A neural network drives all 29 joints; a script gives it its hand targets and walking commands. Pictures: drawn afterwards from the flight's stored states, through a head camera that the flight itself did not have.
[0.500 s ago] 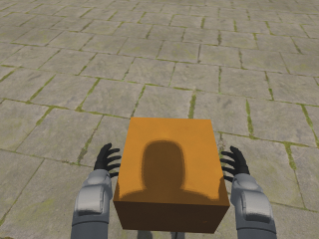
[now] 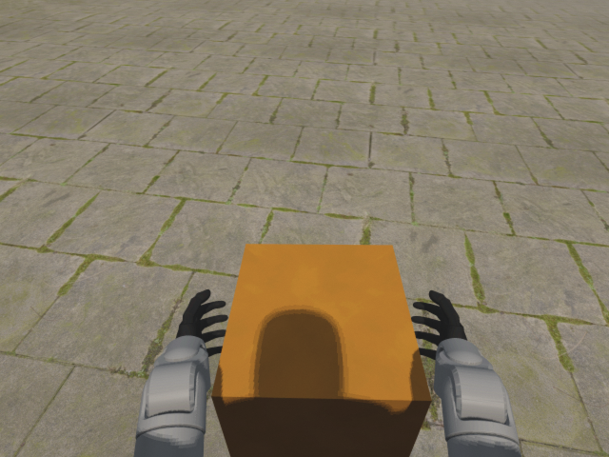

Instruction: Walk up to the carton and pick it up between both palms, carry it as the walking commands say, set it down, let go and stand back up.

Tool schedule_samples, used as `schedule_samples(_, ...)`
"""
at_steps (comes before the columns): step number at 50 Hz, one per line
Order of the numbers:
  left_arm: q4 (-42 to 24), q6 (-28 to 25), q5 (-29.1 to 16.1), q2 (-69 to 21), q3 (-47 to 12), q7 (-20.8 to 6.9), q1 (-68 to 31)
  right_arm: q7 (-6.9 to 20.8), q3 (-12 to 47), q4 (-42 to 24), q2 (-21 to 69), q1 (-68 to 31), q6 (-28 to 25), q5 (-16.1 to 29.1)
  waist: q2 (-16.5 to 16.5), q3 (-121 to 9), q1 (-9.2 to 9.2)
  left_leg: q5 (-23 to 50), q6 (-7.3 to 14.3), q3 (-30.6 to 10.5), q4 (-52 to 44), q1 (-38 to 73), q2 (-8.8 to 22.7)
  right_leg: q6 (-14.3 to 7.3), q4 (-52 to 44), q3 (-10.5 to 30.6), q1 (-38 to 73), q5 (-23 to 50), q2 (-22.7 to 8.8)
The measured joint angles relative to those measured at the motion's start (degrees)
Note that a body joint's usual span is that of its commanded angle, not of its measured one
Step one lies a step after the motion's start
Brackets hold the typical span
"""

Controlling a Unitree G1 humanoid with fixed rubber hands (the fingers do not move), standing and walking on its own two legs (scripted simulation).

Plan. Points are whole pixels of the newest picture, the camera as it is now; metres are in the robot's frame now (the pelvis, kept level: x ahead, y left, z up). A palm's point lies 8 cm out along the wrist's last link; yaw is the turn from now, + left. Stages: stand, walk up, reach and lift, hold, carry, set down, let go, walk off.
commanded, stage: carry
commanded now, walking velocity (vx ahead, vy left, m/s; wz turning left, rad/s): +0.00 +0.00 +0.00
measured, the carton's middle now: (318, 343) +0.34 +0.00 -0.06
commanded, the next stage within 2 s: none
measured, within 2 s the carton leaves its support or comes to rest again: neither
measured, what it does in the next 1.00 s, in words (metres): stands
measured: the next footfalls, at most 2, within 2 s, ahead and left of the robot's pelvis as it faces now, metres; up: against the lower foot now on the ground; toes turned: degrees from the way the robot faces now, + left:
none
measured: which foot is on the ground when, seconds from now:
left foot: down 0.00-1.00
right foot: down 0.00-1.00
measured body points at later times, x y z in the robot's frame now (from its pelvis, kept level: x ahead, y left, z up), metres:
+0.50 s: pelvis +0.00 +0.02 +0.00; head -0.02 +0.03 +0.45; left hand +0.29 +0.19 +0.02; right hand +0.28 -0.16 +0.03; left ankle +0.00 +0.09 -0.74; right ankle +0.01 -0.11 -0.74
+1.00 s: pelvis -0.02 +0.00 +0.00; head -0.04 +0.01 +0.45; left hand +0.27 +0.17 +0.02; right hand +0.27 -0.17 +0.03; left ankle +0.00 +0.09 -0.74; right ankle +0.01 -0.11 -0.74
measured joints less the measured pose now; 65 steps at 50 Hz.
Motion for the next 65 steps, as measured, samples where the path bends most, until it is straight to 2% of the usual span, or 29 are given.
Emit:
schedule_samples(7,-1.68,1.3,-1.27,0.04,-1.27,0.55,0.32,-0.37,-0.12,-1.41,-0.04,0.53,0.51,-0.39,0.13,1.53,0.97,-0.43,1.2,0.52,-0.03,0.14,-1.28,1.15,1.13,0.5,-0.4,-0.88,-1.32)
schedule_samples(18,-2.13,1.31,-0.82,-0.03,-1.72,0.76,-0.12,-0.28,-0.1,-2.63,-0.11,1.18,0.66,0.21,-0.5,2.7,-0.44,-0.5,2.04,1.22,-0.14,0.64,-2.3,1.9,2.61,1.23,-0.75,-1.57,-2.4)
schedule_samples(25,-0.55,0.74,0.02,-0.11,-1.01,0.59,-0.71,-0.06,-0.32,-1.34,-0.05,0.52,0.55,-0.02,-0.63,2.58,-0.92,-0.29,1.92,1.3,-0.1,0.91,-2.18,1.73,2.78,1.29,-0.57,-1.41,-2.3)
schedule_samples(41,0.34,0.31,0.14,-0.14,-0.52,0.03,-0.91,0.11,-0.64,-0.49,0.0,0.02,0.21,-0.6,0.07,2.73,-0.54,1.15,1.12,1.19,-0.52,0.21,-1.29,0.79,1.84,1.1,-1.1,0.27,-1.4)
schedule_samples(57,0.76,-0.15,0.33,-0.16,-0.56,0.03,-1.08,-1.16,-0.42,-0.45,0.02,-0.09,-0.08,0.02,-0.02,2.71,-0.97,1.82,0.42,1.05,-1.11,-0.26,-0.58,0.09,0.88,0.92,-1.44,1.08,-0.66)
schedule_samples(65,0.08,-0.07,0.14,-0.09,-0.8,-0.1,-0.56,-0.33,-0.5,-1.01,-0.02,0.32,-0.19,-0.01,0.14,2.23,-0.88,1.52,0.18,0.98,-1.12,-0.17,-0.41,-0.1,0.89,0.87,-1.37,0.76,-0.49)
